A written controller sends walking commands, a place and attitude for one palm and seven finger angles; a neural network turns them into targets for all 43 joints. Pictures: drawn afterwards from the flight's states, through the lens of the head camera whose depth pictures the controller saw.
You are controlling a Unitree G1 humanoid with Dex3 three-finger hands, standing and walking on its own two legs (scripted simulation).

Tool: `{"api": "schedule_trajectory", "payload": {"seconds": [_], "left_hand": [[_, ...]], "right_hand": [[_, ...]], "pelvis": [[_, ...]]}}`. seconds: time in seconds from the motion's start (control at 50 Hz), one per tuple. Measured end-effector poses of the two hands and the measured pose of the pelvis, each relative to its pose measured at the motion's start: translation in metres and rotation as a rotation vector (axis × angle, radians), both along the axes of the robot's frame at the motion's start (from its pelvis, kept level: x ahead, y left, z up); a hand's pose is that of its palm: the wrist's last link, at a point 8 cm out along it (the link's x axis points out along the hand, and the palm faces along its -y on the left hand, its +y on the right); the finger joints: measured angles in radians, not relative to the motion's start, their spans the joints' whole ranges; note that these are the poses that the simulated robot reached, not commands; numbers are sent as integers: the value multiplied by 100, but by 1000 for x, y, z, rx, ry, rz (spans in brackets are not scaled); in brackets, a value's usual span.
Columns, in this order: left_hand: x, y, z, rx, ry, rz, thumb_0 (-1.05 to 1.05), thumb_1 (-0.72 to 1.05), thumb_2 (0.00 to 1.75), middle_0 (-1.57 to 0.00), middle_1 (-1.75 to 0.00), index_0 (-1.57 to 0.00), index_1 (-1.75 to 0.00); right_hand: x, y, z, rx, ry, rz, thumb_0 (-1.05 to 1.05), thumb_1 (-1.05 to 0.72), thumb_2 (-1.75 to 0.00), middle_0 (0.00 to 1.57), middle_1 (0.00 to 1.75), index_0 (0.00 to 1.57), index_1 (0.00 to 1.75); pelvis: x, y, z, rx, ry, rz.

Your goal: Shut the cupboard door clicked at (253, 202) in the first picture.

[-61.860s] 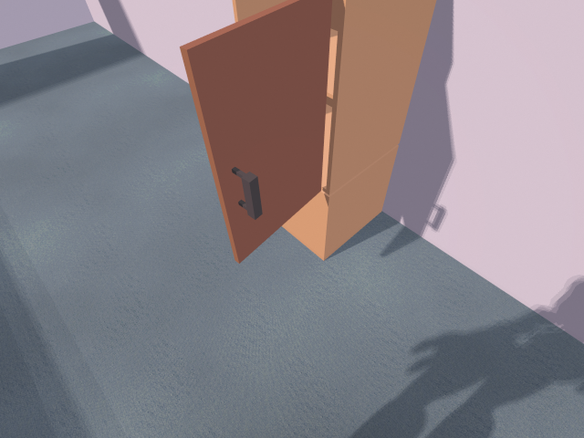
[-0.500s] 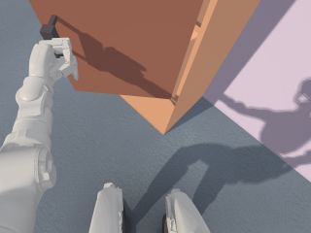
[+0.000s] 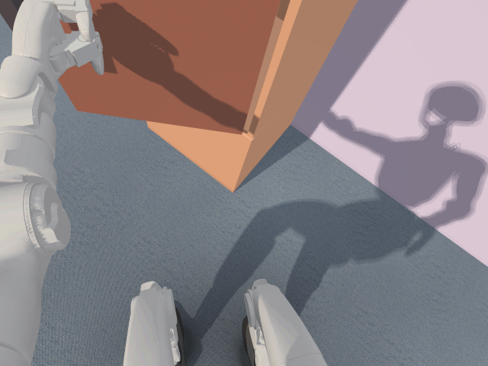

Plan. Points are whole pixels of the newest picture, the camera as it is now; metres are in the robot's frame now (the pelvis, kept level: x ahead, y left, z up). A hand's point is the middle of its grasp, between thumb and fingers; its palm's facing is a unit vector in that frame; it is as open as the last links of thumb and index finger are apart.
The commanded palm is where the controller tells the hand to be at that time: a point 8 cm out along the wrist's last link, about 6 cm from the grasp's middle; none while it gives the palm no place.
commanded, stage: push the door shut along its arc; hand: left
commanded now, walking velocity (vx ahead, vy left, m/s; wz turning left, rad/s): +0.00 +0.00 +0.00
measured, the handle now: (32, 17) +0.62 +0.24 +0.08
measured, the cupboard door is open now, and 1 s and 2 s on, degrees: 33 26 26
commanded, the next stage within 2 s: pull the fist back off the door in 0.26 s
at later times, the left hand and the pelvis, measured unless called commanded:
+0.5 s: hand (104, 18) +0.62 +0.14 +0.09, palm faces +0.04 -1.00 +0.07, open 2.8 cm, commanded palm +0.60 +0.14 +0.09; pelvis +0.00 -0.01 -0.02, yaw -2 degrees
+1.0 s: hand (109, 58) +0.55 +0.14 +0.08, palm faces +0.11 -0.99 -0.02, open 3.1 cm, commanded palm +0.51 +0.16 +0.09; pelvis +0.03 -0.01 +0.03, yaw +2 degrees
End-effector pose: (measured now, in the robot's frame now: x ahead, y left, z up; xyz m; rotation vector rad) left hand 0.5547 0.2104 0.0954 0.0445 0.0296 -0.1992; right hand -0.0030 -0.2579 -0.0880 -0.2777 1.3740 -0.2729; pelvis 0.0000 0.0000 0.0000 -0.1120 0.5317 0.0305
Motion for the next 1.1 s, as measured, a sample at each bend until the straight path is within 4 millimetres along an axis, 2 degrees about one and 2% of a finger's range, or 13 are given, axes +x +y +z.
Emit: {"api": "schedule_trajectory", "payload": {"seconds": [0.14, 0.38, 0.46, 0.52, 0.58, 0.7, 0.84, 0.94, 1.1], "left_hand": [[22, -9, -1, 0, 3, -25, 1, 90, 90, -130, -150, -130, -150], [44, -10, -3, 19, 15, -63, -3, 86, 92, -130, -150, -130, -150], [46, -8, -9, -116, 9, 146, -1, 81, 90, -130, -150, -130, -150], [41, -16, -13, -94, -3, 286, -3, 80, 90, -130, -150, -130, -150], [36, -20, -19, -20, 16, 352, -2, 82, 90, -130, -150, -130, -150], [22, -25, -17, -9, 24, 330, 0, 87, 90, -130, -150, -130, -150], [4, -18, -2, -2, 0, 325, 1, 89, 90, -130, -150, -130, -150], [-16, -20, -6, -16, 10, 315, 1, 90, 90, -130, -150, -130, -150], [-51, -28, -13, -23, -25, 310, 1, 90, 90, -130, -150, -130, -150]], "right_hand": [[-13, -2, -5, -12, 25, -35, 1, -90, -90, 21, 30, 21, 30], [-28, -2, -13, -32, 94, -53, 1, -90, -90, 21, 30, 21, 30], [-26, 2, -12, -12, 101, -14, 1, -90, -90, 20, 30, 21, 29], [-24, 7, -12, 32, 104, 6, 1, -90, -90, 20, 30, 21, 29], [-22, 13, -11, 71, 95, -5, 1, -90, -90, 20, 30, 21, 29], [-18, 19, -2, 119, 86, -36, 0, -90, -90, 20, 30, 21, 29], [-5, 9, 11, 124, 85, -19, 1, -90, -90, 21, 30, 21, 29], [14, -4, 18, 105, 70, 11, 1, -90, -90, 20, 30, 21, 29], [59, -20, 23, 72, -17, 64, 1, -90, -90, 20, 30, 20, 29]], "pelvis": [[1, -2, -8, -3, 25, -15], [2, -6, -22, -11, 62, -18], [2, -6, -22, -15, 71, -20], [3, -7, -18, -12, 71, -19], [5, -7, -13, -8, 63, -18], [11, -9, 5, 7, 33, -16], [22, -12, 22, 24, 0, -7], [28, -13, 30, 36, -24, 5], [31, -15, 37, 50, -58, 16]]}}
